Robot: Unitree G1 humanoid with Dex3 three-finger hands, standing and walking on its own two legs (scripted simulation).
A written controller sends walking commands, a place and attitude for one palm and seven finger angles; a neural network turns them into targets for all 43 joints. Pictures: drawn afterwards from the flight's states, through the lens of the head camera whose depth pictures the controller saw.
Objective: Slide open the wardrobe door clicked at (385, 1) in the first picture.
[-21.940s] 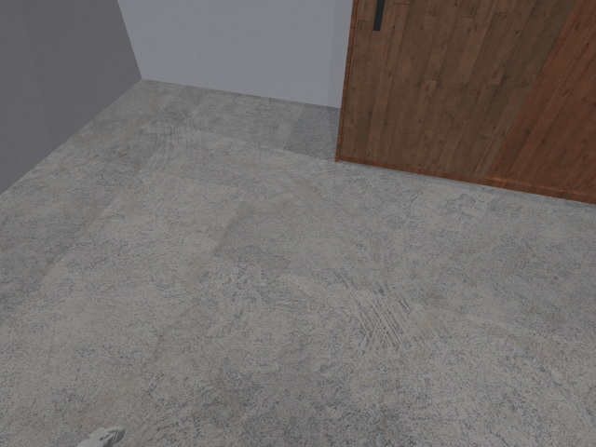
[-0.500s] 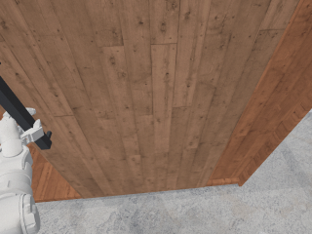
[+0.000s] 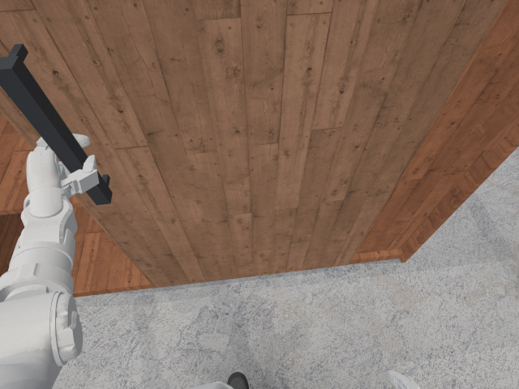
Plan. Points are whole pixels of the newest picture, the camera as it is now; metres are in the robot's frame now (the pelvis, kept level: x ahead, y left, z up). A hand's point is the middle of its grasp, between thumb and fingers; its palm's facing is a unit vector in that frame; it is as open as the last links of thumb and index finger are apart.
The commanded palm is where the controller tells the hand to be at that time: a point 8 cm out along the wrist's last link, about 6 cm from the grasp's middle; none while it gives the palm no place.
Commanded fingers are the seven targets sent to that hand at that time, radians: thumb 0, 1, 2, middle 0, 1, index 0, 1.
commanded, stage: stop walking and hold the door there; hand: left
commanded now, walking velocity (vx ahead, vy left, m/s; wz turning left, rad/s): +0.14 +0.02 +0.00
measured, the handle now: (69, 138) +0.48 +0.31 +0.10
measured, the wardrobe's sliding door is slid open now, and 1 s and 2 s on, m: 0.49 0.49 0.49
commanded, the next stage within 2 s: loosen the grip on the handle in 0.82 s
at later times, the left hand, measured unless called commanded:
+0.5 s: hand (89, 171) +0.43 +0.28 +0.07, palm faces +0.42 -0.87 -0.25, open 6.0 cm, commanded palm +0.39 +0.34 +0.06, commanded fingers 0.00 0.90 0.90 -0.45 -1.40 -0.45 -1.40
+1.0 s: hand (86, 169) +0.43 +0.29 +0.07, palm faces +0.40 -0.90 -0.19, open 6.1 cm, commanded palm +0.37 +0.32 +0.08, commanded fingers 0.00 0.30 0.61 -0.45 -1.40 -0.45 -1.40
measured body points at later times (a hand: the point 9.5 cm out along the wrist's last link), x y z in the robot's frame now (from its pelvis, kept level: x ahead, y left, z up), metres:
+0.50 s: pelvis +0.01 -0.01 +0.00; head +0.04 -0.02 +0.45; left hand +0.40 +0.32 +0.09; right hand +0.05 -0.31 -0.11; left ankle +0.08 +0.07 -0.73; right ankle -0.02 -0.11 -0.73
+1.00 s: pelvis +0.01 -0.02 +0.00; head +0.05 -0.02 +0.45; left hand +0.41 +0.33 +0.09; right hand +0.10 -0.31 -0.10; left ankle +0.08 +0.07 -0.73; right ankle -0.02 -0.11 -0.73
